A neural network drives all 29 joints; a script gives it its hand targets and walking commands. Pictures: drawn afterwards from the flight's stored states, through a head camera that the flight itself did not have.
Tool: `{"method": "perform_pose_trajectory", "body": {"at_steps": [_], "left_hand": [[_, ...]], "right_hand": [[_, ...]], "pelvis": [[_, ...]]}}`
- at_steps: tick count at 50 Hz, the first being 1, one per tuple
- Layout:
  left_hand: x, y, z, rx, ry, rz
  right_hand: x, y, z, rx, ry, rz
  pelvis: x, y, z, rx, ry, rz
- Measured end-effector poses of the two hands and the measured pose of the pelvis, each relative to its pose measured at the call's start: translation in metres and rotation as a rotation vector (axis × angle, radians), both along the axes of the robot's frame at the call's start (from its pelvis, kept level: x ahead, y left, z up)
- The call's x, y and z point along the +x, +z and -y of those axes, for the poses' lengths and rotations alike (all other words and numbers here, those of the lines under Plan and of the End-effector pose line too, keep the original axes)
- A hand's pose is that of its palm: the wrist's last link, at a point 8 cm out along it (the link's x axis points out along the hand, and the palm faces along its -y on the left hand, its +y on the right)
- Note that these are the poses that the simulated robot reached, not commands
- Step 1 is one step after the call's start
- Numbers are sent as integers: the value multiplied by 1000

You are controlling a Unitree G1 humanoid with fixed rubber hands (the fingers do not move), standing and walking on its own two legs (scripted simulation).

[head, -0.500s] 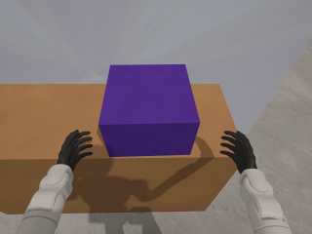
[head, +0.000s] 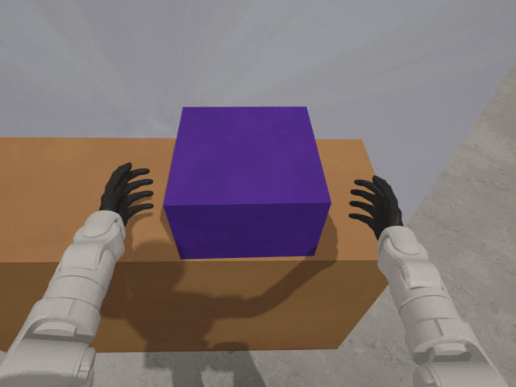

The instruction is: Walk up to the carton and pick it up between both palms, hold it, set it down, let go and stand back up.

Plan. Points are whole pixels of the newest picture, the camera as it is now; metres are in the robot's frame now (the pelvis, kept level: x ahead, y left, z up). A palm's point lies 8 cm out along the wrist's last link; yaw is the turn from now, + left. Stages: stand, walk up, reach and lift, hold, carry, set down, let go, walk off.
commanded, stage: reach and lift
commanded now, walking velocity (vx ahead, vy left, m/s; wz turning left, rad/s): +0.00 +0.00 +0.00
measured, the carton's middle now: (246, 179) +0.54 +0.03 -0.01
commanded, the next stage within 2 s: none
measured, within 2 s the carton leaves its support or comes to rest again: neither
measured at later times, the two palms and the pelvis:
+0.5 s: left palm (119, 171) +0.44 +0.24 +0.11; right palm (376, 185) +0.43 -0.19 +0.09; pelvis +0.01 +0.00 +0.00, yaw +0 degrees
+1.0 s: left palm (129, 170) +0.48 +0.24 +0.07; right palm (363, 187) +0.47 -0.19 +0.04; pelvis +0.03 +0.00 -0.01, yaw +0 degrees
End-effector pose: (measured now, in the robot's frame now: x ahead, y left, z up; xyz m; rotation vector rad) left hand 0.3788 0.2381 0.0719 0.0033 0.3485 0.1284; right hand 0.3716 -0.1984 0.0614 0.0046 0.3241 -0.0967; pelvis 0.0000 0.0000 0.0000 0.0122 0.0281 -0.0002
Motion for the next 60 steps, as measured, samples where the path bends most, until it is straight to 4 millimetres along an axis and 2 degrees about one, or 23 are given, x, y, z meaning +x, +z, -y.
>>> {"method": "perform_pose_trajectory", "body": {"at_steps": [12, 21, 35, 42, 52, 60], "left_hand": [[25, 19, -6, -50, 61, 38], [47, 31, -1, -38, 66, 36], [82, 35, 1, -33, 82, 32], [93, 26, -1, -28, 85, 31], [99, -11, -7, 4, 101, -4], [110, -43, 0, 11, 84, -11]], "right_hand": [[24, 11, -5, -10, -5, -28], [49, 22, -9, 10, -6, -15], [87, 27, -13, 15, 1, -9], [96, 13, -12, 12, -5, -22], [104, -27, -11, 18, -16, -48], [112, -60, -11, 15, -22, -58]], "pelvis": [[5, 0, 0, 0, 1, -47], [10, -1, 0, 0, 1, -99], [21, -3, 0, 0, 2, -198], [26, -4, 0, 0, 3, -250], [31, -8, -1, -5, 11, -364], [34, -13, -2, -11, 18, -461]]}}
